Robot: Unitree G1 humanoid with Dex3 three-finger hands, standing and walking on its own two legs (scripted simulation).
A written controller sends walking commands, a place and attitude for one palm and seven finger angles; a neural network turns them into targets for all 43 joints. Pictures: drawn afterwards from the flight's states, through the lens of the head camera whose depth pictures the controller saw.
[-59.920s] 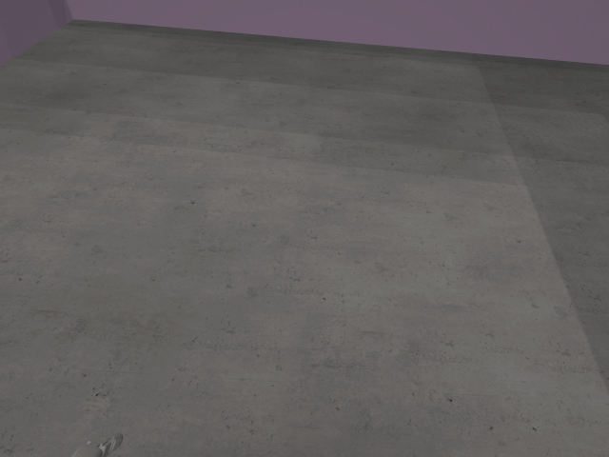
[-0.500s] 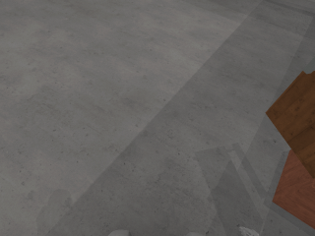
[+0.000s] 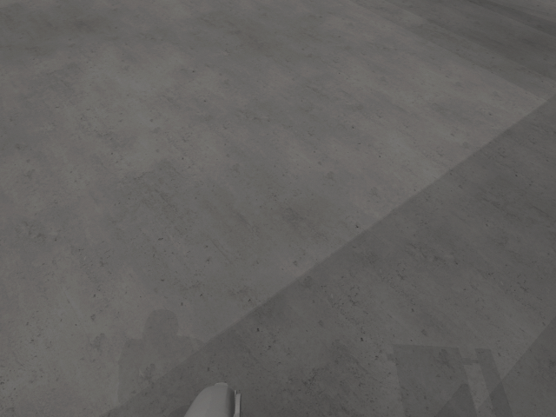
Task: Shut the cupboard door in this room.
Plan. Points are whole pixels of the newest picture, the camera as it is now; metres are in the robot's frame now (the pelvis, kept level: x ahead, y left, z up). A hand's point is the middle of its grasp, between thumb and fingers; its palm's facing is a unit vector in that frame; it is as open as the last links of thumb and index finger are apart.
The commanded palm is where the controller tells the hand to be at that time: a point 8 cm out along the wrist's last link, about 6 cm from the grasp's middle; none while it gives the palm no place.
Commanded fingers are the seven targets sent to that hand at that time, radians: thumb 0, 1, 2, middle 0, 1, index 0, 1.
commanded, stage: walk to a spot facing it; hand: left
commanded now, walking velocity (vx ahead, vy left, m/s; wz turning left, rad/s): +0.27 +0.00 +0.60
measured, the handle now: out of the picture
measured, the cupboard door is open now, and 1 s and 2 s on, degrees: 52 52 52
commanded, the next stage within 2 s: turn to face it in 0.18 s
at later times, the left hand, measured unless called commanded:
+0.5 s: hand (134, 341) +0.26 +0.27 -0.16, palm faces +0.19 -0.96 -0.21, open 7.4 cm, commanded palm none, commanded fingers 0.00 0.90 0.90 -0.20 -0.30 -0.20 -0.30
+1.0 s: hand (148, 290) +0.36 +0.28 -0.19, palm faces -0.06 -0.98 -0.19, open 7.4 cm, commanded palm none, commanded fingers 0.00 0.90 0.90 -0.20 -0.30 -0.20 -0.30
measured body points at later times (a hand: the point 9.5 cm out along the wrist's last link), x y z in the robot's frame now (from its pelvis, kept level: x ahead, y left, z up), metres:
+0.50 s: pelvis +0.19 +0.06 +0.00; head +0.22 +0.08 +0.45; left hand +0.24 +0.32 -0.15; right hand +0.28 -0.16 -0.15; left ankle +0.15 +0.13 -0.74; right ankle +0.29 -0.09 -0.70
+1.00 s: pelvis +0.28 +0.09 -0.01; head +0.32 +0.11 +0.43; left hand +0.36 +0.33 -0.17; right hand +0.34 -0.17 -0.14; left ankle +0.29 +0.21 -0.74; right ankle +0.29 -0.05 -0.72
